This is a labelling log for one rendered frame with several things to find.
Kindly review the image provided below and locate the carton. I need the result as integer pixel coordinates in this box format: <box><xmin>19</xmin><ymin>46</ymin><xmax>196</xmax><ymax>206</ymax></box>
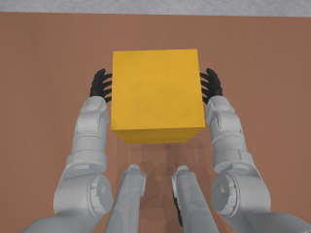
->
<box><xmin>111</xmin><ymin>49</ymin><xmax>206</xmax><ymax>145</ymax></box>

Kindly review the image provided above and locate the left robot upper arm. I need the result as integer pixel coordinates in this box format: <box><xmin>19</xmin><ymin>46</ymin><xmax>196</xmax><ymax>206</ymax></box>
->
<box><xmin>18</xmin><ymin>172</ymin><xmax>114</xmax><ymax>233</ymax></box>

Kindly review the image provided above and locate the right robot thigh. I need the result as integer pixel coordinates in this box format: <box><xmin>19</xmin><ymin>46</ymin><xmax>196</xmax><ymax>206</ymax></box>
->
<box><xmin>171</xmin><ymin>169</ymin><xmax>220</xmax><ymax>233</ymax></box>

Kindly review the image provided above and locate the right robot upper arm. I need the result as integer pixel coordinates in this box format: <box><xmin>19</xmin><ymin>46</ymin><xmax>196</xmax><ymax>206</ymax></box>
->
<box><xmin>210</xmin><ymin>172</ymin><xmax>311</xmax><ymax>233</ymax></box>

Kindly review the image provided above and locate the right robot hand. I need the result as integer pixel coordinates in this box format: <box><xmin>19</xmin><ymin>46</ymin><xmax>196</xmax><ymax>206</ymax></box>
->
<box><xmin>199</xmin><ymin>68</ymin><xmax>223</xmax><ymax>105</ymax></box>

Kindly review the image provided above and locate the right robot forearm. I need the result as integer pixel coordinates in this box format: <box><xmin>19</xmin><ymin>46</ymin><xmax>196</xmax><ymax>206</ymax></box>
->
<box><xmin>205</xmin><ymin>95</ymin><xmax>271</xmax><ymax>207</ymax></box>

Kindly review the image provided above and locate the left robot hand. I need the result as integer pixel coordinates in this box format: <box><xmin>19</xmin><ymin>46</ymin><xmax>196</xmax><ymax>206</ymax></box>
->
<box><xmin>89</xmin><ymin>68</ymin><xmax>113</xmax><ymax>103</ymax></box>

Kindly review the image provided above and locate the right robot foot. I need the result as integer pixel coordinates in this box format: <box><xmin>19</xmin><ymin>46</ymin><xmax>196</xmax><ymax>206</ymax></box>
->
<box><xmin>172</xmin><ymin>189</ymin><xmax>184</xmax><ymax>227</ymax></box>

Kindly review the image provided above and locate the left robot forearm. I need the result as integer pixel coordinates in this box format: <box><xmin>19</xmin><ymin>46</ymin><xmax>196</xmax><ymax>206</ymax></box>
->
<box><xmin>53</xmin><ymin>96</ymin><xmax>110</xmax><ymax>209</ymax></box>

